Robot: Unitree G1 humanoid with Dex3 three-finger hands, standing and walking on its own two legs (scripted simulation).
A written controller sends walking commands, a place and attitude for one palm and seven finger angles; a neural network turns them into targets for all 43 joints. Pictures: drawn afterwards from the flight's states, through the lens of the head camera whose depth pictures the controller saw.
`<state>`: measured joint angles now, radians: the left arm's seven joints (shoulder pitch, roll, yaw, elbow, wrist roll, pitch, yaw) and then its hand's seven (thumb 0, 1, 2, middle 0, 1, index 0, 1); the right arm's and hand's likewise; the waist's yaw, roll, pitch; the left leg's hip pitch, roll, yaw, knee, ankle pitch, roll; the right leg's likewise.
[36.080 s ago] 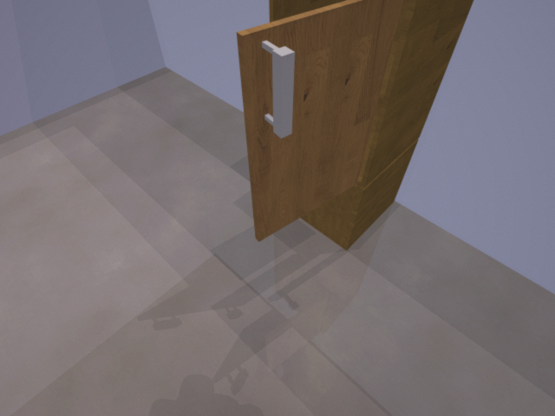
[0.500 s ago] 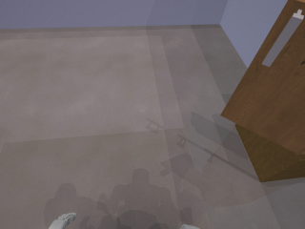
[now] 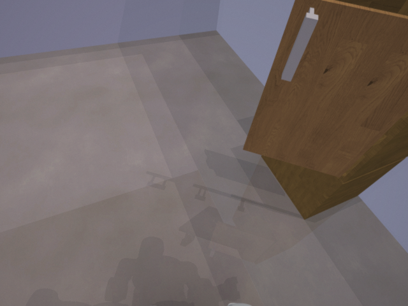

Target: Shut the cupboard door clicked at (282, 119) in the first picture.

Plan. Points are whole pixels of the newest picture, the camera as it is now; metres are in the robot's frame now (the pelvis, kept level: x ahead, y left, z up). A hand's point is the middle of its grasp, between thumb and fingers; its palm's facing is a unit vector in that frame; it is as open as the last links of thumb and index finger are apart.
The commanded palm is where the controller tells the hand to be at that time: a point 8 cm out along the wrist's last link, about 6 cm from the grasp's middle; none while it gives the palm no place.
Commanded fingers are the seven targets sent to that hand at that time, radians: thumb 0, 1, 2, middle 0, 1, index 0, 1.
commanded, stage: turn to face it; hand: left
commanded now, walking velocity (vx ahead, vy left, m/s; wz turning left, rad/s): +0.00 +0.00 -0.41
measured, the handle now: (298, 45) +0.70 -0.18 +0.15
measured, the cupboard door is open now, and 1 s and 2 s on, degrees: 50 50 50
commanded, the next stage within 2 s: take the last steps up to it in 0.30 s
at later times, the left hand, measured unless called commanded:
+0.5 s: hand out of the picture +0.13 +0.14 -0.15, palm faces -0.17 -0.96 -0.24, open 7.4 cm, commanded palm none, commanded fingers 0.00 0.90 0.90 -0.20 -0.30 -0.20 -0.30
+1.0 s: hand (179, 241) +0.28 +0.07 -0.16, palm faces -0.38 -0.91 -0.17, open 7.4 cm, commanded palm none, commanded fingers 0.00 0.90 0.90 -0.20 -0.30 -0.20 -0.30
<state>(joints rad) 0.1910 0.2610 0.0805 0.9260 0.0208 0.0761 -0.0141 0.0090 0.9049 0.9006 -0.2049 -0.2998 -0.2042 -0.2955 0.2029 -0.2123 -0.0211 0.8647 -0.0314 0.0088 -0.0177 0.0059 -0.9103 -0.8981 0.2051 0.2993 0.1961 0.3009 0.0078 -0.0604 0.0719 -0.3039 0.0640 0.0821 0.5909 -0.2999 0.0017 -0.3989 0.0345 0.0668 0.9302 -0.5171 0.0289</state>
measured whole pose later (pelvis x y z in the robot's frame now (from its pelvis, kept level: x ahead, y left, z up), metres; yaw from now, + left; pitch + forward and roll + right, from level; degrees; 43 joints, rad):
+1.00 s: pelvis +0.13 -0.08 +0.01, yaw -20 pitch +1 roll -1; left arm 0.14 0.24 0.07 0.99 0.03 0.05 -0.05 0.01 0.91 0.90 -0.20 -0.30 -0.20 -0.29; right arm 0.44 -0.17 -0.04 1.04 -0.04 -0.03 -0.02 0.01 -0.91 -0.90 0.21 0.30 0.20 0.30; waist -0.06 -0.02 0.08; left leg -0.02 0.14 0.20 0.35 -0.32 -0.08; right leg -0.55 -0.08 -0.04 0.77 -0.20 0.01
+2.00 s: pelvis +0.23 -0.13 +0.00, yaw -22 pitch -2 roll +0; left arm 0.25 0.21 0.03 0.94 0.02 0.03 0.06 0.01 0.90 0.90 -0.21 -0.30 -0.21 -0.30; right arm 0.21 -0.21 -0.04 0.91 -0.01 0.02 -0.01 0.01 -0.91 -0.90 0.20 0.30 0.19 0.30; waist 0.00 -0.01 0.04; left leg -0.22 -0.04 0.04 0.57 -0.31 0.04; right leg -0.26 -0.07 -0.04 0.61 -0.31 0.04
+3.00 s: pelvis +0.13 -0.02 +0.01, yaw -21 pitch +0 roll -1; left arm 0.27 0.18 0.04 0.98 0.02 0.02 0.03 0.00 0.91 0.90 -0.20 -0.30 -0.20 -0.29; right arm 0.40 -0.08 0.00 1.06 -0.03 -0.01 -0.03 0.01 -0.91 -0.90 0.21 0.30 0.20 0.30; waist -0.04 -0.05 -0.03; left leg -0.22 -0.07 0.07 0.44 -0.22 0.11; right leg -0.19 0.01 0.02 0.51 -0.36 -0.04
